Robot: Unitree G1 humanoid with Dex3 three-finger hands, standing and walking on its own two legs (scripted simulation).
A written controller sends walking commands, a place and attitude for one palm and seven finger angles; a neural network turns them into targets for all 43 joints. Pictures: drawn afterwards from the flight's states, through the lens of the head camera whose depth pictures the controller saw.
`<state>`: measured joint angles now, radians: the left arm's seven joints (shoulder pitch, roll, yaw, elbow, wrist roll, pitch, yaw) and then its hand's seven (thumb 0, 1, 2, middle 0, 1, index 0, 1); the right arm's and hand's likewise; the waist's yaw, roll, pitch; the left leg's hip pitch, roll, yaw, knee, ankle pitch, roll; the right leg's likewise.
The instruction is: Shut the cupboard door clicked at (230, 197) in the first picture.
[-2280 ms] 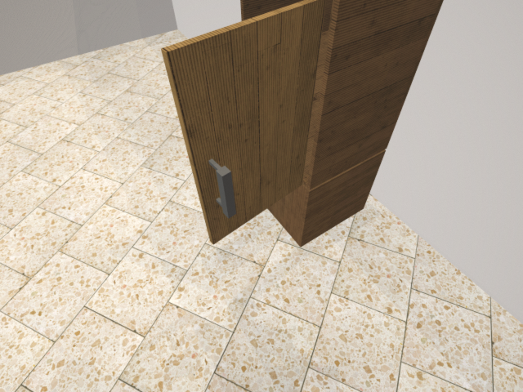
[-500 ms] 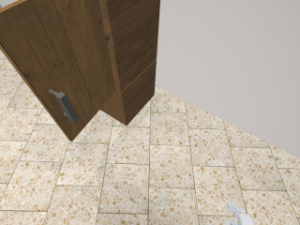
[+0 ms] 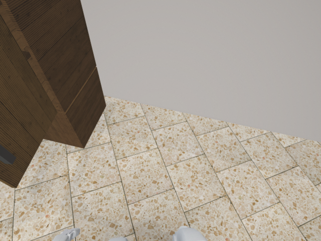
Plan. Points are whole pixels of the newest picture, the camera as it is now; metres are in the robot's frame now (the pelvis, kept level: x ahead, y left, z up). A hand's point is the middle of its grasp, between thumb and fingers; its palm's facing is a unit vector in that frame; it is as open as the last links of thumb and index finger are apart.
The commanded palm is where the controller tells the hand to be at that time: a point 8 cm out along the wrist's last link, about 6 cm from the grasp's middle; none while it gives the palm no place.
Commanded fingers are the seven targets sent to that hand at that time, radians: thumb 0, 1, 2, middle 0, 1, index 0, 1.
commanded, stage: walk to a spot facing it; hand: left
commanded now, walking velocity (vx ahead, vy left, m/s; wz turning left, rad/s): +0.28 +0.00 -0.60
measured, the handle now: out of the picture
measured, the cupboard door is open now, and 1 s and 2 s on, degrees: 97 97 97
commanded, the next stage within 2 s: turn to face it in 1.28 s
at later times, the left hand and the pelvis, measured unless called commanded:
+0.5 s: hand (112, 214) +0.21 +0.14 -0.17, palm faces -0.33 -0.93 -0.18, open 7.4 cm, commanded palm none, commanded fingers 0.00 0.90 0.90 -0.20 -0.30 -0.20 -0.30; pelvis +0.11 -0.04 +0.00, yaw -20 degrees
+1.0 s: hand (165, 152) +0.42 -0.01 -0.17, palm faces -0.46 -0.87 -0.17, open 7.3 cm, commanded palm none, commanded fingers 0.00 0.90 0.90 -0.20 -0.30 -0.20 -0.30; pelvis +0.28 -0.15 +0.01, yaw -29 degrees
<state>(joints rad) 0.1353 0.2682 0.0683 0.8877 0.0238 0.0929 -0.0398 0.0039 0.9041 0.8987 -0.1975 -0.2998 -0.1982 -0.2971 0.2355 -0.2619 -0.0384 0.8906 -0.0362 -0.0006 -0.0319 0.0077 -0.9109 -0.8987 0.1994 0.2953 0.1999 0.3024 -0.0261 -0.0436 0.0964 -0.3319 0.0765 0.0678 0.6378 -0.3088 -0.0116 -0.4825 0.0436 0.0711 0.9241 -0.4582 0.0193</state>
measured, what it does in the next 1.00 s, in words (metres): walks ahead, turning right: right foot, then left foot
